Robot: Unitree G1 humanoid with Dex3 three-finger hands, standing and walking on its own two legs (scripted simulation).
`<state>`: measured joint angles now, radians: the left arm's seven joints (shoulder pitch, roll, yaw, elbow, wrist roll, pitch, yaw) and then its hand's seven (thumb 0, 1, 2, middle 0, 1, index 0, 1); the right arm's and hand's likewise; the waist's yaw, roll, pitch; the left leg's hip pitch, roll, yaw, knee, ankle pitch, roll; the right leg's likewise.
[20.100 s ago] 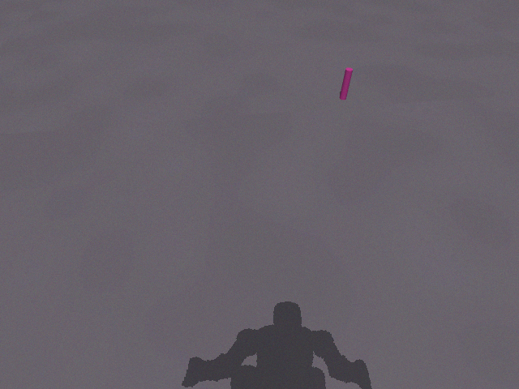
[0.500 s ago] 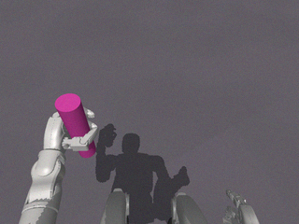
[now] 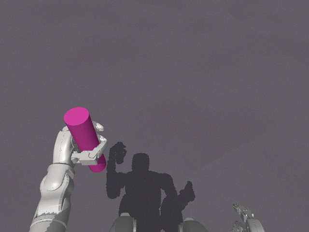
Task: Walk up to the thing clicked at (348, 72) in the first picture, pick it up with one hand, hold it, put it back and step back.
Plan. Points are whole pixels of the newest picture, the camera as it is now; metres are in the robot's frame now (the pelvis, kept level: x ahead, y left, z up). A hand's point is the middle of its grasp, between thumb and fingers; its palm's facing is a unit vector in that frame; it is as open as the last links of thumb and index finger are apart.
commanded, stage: lift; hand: left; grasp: from the side
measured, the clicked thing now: (89, 144) +0.34 +0.18 +0.03
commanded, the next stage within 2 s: hold in 0.34 s
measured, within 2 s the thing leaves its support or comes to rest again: neither
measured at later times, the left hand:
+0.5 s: hand (93, 135) +0.34 +0.16 +0.06, palm faces -0.04 -1.00 +0.00, open 6.7 cm
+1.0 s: hand (90, 134) +0.34 +0.17 +0.08, palm faces -0.02 -1.00 +0.00, open 6.7 cm
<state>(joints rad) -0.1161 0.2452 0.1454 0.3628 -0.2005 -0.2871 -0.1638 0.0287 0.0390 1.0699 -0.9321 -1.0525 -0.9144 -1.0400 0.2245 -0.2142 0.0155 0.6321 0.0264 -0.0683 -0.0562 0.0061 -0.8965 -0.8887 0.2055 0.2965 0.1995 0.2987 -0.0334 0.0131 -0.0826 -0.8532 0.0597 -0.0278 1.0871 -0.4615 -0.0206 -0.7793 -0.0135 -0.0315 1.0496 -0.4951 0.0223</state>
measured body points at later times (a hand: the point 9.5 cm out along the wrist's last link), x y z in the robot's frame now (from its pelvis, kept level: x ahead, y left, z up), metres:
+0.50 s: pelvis +0.02 +0.00 +0.02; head +0.08 +0.00 +0.47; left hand +0.34 +0.22 +0.07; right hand +0.14 -0.25 -0.08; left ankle +0.04 +0.13 -0.66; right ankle +0.01 -0.14 -0.66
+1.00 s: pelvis +0.02 +0.00 +0.04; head +0.06 +0.00 +0.48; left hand +0.33 +0.22 +0.08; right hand +0.15 -0.25 -0.07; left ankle +0.04 +0.13 -0.66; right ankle +0.01 -0.14 -0.66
